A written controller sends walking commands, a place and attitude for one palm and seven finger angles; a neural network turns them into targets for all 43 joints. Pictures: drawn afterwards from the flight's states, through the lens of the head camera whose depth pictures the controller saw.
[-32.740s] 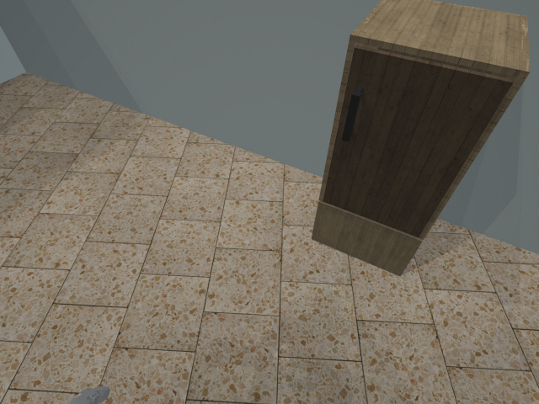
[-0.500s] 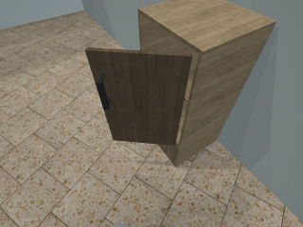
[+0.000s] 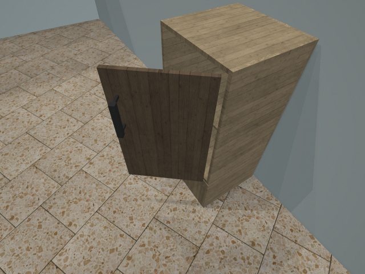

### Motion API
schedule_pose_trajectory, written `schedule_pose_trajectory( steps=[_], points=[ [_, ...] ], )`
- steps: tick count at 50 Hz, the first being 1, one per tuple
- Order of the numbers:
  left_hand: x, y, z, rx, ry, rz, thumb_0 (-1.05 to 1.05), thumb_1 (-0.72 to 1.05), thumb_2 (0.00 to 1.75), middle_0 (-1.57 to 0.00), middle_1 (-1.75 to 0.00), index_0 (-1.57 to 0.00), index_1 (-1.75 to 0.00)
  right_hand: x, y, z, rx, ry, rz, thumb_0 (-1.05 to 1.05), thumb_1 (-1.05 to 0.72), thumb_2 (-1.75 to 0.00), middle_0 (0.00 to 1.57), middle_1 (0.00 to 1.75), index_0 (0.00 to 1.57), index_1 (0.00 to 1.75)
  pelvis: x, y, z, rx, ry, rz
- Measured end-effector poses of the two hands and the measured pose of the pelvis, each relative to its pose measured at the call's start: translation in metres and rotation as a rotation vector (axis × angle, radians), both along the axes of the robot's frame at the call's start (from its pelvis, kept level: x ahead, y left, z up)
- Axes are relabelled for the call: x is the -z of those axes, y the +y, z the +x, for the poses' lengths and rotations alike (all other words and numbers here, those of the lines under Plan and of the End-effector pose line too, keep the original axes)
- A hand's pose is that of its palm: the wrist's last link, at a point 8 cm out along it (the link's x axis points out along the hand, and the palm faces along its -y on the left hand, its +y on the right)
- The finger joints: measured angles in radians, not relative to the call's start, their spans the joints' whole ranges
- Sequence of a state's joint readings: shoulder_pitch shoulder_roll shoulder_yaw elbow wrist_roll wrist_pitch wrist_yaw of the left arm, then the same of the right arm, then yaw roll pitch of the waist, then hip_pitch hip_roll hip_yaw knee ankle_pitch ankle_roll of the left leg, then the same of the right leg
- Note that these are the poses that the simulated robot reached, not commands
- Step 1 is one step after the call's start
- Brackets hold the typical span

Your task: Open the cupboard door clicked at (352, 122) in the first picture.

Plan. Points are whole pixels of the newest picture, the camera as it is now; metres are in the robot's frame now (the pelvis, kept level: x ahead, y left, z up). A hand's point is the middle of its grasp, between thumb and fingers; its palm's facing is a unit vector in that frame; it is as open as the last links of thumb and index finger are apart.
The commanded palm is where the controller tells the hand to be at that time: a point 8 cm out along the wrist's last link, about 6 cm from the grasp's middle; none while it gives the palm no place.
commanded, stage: look again from close up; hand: left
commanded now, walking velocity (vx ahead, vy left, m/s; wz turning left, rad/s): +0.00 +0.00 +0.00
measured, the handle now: (118, 116) +0.60 +0.25 -0.05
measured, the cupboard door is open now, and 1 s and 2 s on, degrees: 51 51 51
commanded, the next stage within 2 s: shuffle to correct the standing spot in 0.50 s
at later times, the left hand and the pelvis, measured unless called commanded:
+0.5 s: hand out of the picture +0.01 +0.21 -0.18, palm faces +0.02 -0.98 -0.20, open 7.4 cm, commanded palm none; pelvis +0.00 +0.03 -0.01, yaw -1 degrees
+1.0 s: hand out of the picture +0.00 +0.23 -0.20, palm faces +0.05 -0.98 -0.18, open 7.4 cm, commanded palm none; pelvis +0.04 +0.06 -0.01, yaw -1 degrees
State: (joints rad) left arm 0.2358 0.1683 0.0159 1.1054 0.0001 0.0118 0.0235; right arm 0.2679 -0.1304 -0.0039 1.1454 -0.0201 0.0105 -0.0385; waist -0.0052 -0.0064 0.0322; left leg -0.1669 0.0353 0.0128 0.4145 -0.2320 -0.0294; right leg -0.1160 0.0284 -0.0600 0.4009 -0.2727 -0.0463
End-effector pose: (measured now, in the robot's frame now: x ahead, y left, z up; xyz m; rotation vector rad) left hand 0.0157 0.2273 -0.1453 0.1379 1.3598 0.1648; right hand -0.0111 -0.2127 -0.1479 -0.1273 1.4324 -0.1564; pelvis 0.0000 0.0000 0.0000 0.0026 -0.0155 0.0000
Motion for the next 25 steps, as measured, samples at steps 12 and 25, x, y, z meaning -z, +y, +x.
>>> schedule_pose_trajectory(
  steps=[12, 25],
  points=[
    [0.007, 0.009, -0.016, 0.011, 0.008, -0.001, 0.00, 0.91, 0.90, -0.20, -0.30, -0.20, -0.30, 0.004, 0.006, 0.024, -0.029, -0.113, -0.023, 0.01, -0.92, -0.90, 0.20, 0.30, 0.20, 0.30, 0.009, 0.020, 0.002, 0.004, 0.003, -0.017],
    [0.005, 0.031, -0.011, 0.016, -0.009, 0.010, 0.00, 0.91, 0.90, -0.20, -0.30, -0.20, -0.30, 0.002, 0.020, 0.022, -0.044, -0.108, -0.025, 0.01, -0.93, -0.90, 0.20, 0.30, 0.20, 0.30, 0.007, 0.032, -0.001, 0.011, -0.002, -0.002]
  ],
)
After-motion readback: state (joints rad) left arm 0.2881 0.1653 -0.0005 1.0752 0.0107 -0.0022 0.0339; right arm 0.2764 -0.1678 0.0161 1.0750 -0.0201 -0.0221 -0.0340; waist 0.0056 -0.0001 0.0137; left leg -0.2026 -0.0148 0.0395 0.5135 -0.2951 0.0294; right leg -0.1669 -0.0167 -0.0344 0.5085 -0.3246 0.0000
